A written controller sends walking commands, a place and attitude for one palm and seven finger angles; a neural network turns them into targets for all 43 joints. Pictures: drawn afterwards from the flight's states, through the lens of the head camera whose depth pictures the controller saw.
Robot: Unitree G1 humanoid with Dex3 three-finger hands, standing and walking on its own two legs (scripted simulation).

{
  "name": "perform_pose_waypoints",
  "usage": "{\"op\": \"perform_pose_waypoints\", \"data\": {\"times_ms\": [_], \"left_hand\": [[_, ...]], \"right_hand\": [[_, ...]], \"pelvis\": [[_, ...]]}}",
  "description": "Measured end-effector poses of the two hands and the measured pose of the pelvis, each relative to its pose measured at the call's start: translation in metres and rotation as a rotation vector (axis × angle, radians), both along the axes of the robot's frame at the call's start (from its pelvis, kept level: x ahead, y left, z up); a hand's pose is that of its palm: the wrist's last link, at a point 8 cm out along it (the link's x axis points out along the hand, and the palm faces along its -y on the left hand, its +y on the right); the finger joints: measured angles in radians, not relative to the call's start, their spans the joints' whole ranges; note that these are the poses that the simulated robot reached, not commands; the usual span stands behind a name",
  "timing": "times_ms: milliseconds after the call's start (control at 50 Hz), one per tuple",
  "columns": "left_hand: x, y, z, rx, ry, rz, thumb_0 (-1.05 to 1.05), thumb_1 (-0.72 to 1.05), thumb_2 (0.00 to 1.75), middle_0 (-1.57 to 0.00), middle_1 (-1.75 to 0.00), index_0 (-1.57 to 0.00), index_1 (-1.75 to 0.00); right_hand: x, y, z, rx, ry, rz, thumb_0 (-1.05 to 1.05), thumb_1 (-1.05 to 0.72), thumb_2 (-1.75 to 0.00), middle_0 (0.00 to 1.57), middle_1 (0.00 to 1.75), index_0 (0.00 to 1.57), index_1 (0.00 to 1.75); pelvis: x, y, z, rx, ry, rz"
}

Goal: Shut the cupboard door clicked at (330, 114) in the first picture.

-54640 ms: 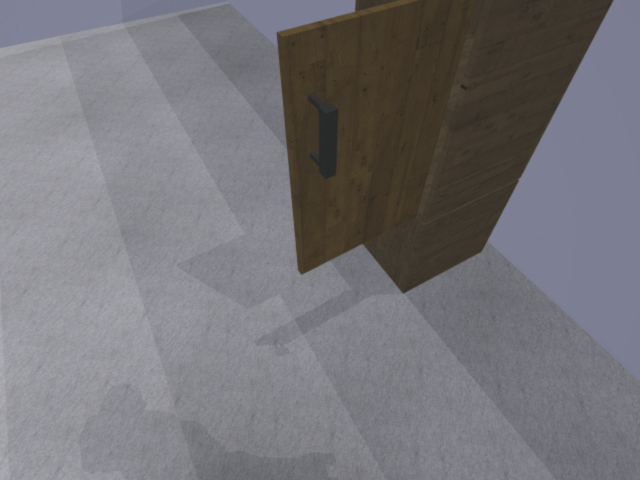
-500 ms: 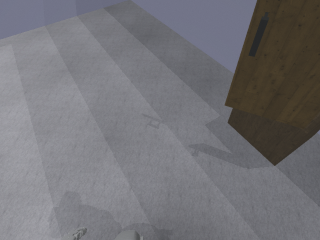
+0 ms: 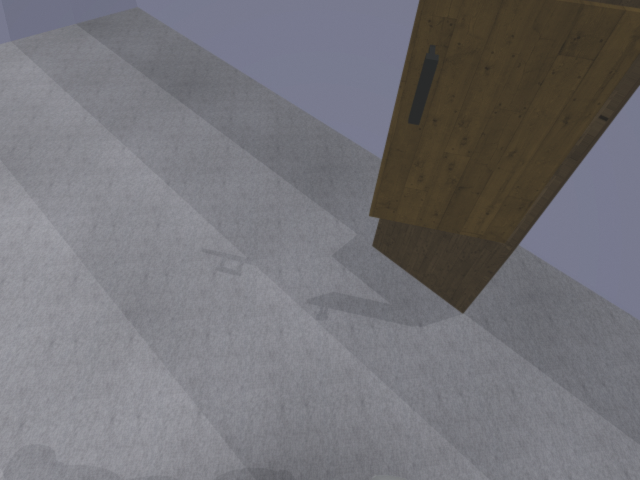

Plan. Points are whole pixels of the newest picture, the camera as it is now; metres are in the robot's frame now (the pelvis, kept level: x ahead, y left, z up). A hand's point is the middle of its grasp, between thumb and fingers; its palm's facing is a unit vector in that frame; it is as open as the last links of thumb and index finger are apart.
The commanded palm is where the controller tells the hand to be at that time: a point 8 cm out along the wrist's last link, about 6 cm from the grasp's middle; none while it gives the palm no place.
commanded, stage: turn to face it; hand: left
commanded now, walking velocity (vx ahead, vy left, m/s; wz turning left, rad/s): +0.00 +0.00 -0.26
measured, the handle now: (423, 85) +0.79 -0.15 +0.08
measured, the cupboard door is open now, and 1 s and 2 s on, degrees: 32 32 32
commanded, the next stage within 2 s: take the last steps up to it in 0.04 s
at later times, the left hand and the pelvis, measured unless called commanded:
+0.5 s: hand out of the picture +0.09 +0.16 -0.20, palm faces -0.08 -0.99 -0.13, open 7.4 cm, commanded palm none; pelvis +0.05 -0.01 -0.01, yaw -7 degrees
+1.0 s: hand (322, 338) +0.37 +0.01 -0.18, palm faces -0.27 -0.94 -0.19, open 7.4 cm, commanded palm none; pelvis +0.21 -0.14 -0.02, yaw -14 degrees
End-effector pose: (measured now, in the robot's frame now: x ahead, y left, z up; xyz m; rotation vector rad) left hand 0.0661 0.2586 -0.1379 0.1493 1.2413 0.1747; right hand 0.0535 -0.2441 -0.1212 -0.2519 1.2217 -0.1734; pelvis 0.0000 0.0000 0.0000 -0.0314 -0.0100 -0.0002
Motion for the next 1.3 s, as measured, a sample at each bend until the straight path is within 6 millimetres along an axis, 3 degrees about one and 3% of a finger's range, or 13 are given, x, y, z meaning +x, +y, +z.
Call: {"op": "perform_pose_waypoints", "data": {"times_ms": [120, 220, 400, 520, 720, 840, 920, 960, 1000, 1060, 1160, 1240, 1300], "left_hand": [[0.024, -0.021, 0.006, 0.040, -0.034, -0.076, 0.01, 0.91, 0.90, -0.20, -0.30, -0.20, -0.30], [0.023, -0.043, 0.012, 0.049, -0.025, -0.100, 0.01, 0.91, 0.90, -0.20, -0.30, -0.20, -0.30], [0.012, -0.054, -0.004, -0.030, 0.069, -0.091, 0.01, 0.90, 0.90, -0.20, -0.30, -0.20, -0.30], [0.028, -0.047, -0.030, -0.083, 0.151, -0.124, 0.01, 0.90, 0.90, -0.20, -0.30, -0.20, -0.30], [0.148, -0.069, -0.010, -0.079, 0.052, -0.235, 0.01, 0.91, 0.90, -0.19, -0.30, -0.20, -0.30], [0.230, -0.119, -0.008, -0.060, 0.016, -0.336, 0.01, 0.91, 0.90, -0.19, -0.30, -0.19, -0.30], [0.285, -0.165, -0.014, -0.041, -0.043, -0.380, 0.01, 0.91, 0.90, -0.19, -0.30, -0.19, -0.30], [0.304, -0.184, -0.018, -0.028, -0.091, -0.370, 0.01, 0.91, 0.90, -0.19, -0.30, -0.20, -0.30], [0.309, -0.198, -0.015, -0.025, -0.095, -0.350, 0.01, 0.91, 0.90, -0.19, -0.30, -0.20, -0.30], [0.304, -0.212, -0.010, -0.028, -0.048, -0.319, 0.00, 0.91, 0.90, -0.20, -0.30, -0.20, -0.30], [0.303, -0.215, -0.005, -0.003, -0.006, -0.252, -0.01, 0.94, 0.90, -0.20, -0.30, -0.20, -0.30], [0.299, -0.222, -0.013, -0.025, 0.042, -0.216, 0.00, 0.93, 0.90, -0.20, -0.30, -0.20, -0.30], [0.297, -0.230, -0.024, -0.051, 0.085, -0.189, 0.00, 0.92, 0.90, -0.20, -0.30, -0.20, -0.30]], "right_hand": [[-0.035, -0.017, -0.025, 0.055, 0.063, -0.100, 0.00, -0.90, -0.90, 0.21, 0.30, 0.20, 0.30], [-0.051, -0.033, -0.033, 0.067, 0.116, -0.163, 0.00, -0.91, -0.90, 0.20, 0.30, 0.20, 0.30], [-0.024, -0.039, -0.007, 0.022, 0.067, -0.172, 0.00, -0.91, -0.90, 0.20, 0.30, 0.20, 0.30], [-0.002, -0.029, -0.001, -0.043, 0.000, -0.197, 0.00, -0.91, -0.90, 0.20, 0.30, 0.20, 0.30], [-0.038, -0.009, 0.012, 0.012, 0.193, -0.329, 0.00, -0.91, -0.90, 0.20, 0.30, 0.20, 0.30], [-0.051, -0.010, 0.001, 0.094, 0.323, -0.436, 0.00, -0.90, -0.90, 0.21, 0.30, 0.20, 0.30], [-0.046, -0.026, -0.016, 0.153, 0.407, -0.484, 0.00, -0.90, -0.90, 0.21, 0.30, 0.20, 0.30], [-0.035, -0.043, -0.028, 0.178, 0.437, -0.490, 0.00, -0.90, -0.90, 0.21, 0.30, 0.20, 0.30], [-0.010, -0.065, -0.033, 0.178, 0.421, -0.481, 0.00, -0.91, -0.90, 0.21, 0.30, 0.20, 0.30], [0.047, -0.101, -0.031, 0.146, 0.315, -0.439, 0.01, -0.91, -0.90, 0.20, 0.30, 0.20, 0.30], [0.152, -0.152, -0.020, 0.083, 0.109, -0.342, 0.00, -0.91, -0.90, 0.20, 0.30, 0.20, 0.30], [0.223, -0.171, -0.014, 0.054, -0.007, -0.278, 0.00, -0.91, -0.90, 0.20, 0.30, 0.20, 0.30], [0.263, -0.174, -0.015, 0.046, -0.062, -0.246, 0.00, -0.91, -0.90, 0.20, 0.30, 0.20, 0.30]], "pelvis": [[0.003, -0.017, -0.009, 0.023, 0.001, -0.047], [0.006, -0.024, -0.007, 0.026, -0.001, -0.064], [0.030, -0.024, 0.000, 0.019, 0.017, -0.091], [0.059, -0.015, -0.010, 0.004, 0.013, -0.143], [0.115, -0.036, 0.008, -0.014, 0.014, -0.205], [0.154, -0.069, 0.000, 0.004, 0.014, -0.240], [0.187, -0.105, -0.016, 0.019, 0.013, -0.243], [0.202, -0.124, -0.025, 0.030, 0.006, -0.246], [0.212, -0.135, -0.023, 0.021, -0.004, -0.243], [0.228, -0.149, -0.013, 0.020, -0.005, -0.230], [0.257, -0.169, -0.003, 0.007, 0.009, -0.203], [0.282, -0.178, -0.004, -0.009, 0.003, -0.205], [0.301, -0.181, -0.008, -0.024, -0.016, -0.208]]}}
